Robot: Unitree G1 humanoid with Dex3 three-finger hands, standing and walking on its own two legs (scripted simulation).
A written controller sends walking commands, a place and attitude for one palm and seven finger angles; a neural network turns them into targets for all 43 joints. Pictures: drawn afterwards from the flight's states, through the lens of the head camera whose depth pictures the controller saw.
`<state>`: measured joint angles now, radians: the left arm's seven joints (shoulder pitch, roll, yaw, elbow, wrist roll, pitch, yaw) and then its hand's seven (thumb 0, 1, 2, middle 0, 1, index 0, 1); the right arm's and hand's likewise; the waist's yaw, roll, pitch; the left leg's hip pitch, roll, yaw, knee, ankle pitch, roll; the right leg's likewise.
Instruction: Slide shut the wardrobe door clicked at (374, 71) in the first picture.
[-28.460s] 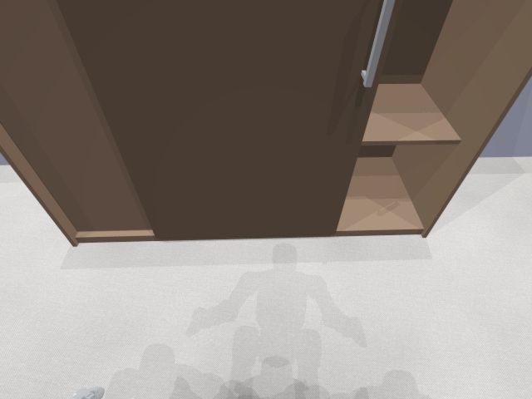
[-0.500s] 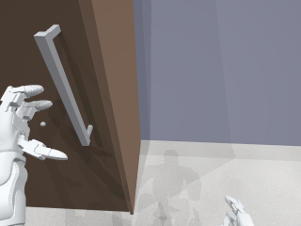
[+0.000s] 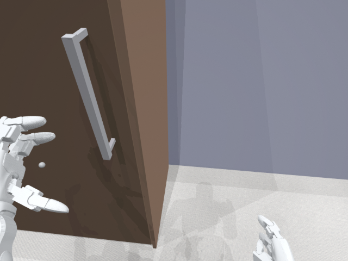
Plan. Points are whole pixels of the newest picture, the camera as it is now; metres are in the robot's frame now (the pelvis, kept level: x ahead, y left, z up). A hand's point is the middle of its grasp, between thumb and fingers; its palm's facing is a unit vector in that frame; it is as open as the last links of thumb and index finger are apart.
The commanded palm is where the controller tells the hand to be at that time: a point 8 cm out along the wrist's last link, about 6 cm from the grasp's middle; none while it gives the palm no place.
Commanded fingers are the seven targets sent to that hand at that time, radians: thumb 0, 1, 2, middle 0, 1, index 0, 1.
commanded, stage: draw the hand back to the body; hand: left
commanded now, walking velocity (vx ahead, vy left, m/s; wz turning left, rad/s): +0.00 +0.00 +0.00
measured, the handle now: (96, 104) +0.36 +0.23 +0.21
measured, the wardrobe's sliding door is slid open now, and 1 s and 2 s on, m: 0.00 0.00 0.00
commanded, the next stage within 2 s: step back with the hand held close in 1.68 s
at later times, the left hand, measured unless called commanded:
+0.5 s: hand (40, 167) +0.20 +0.27 +0.19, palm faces +0.14 -0.99 -0.08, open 14.7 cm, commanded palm +0.15 +0.31 +0.19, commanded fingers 0.00 -0.51 0.22 -0.25 -1.13 -0.25 -1.13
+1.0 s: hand (40, 166) +0.21 +0.28 +0.17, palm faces +0.48 -0.80 -0.36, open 11.8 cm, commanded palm +0.15 +0.31 +0.19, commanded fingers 0.00 0.39 0.65 -0.22 -0.60 -0.22 -0.60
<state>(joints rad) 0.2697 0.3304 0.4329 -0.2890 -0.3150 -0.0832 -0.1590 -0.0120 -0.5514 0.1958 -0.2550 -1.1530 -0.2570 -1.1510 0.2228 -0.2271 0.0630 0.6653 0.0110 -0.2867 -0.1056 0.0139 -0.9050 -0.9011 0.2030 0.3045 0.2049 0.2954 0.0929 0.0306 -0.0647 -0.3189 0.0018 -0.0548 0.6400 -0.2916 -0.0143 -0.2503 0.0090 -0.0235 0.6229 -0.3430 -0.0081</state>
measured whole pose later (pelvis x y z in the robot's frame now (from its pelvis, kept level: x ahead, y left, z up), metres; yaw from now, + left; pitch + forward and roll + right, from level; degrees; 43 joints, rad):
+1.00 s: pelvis +0.02 +0.01 +0.01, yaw -1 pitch -4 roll +0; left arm 0.43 0.35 0.36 -0.38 -0.08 -0.08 0.11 0.00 0.05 0.48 -0.24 -0.80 -0.24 -0.80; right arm 0.24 -0.22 0.03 0.70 -0.01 -0.20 -0.09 0.02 -0.91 -0.90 0.20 0.30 0.20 0.30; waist 0.08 0.04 0.00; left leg -0.19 -0.01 -0.03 0.54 -0.28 0.00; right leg -0.13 0.00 0.00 0.52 -0.32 0.01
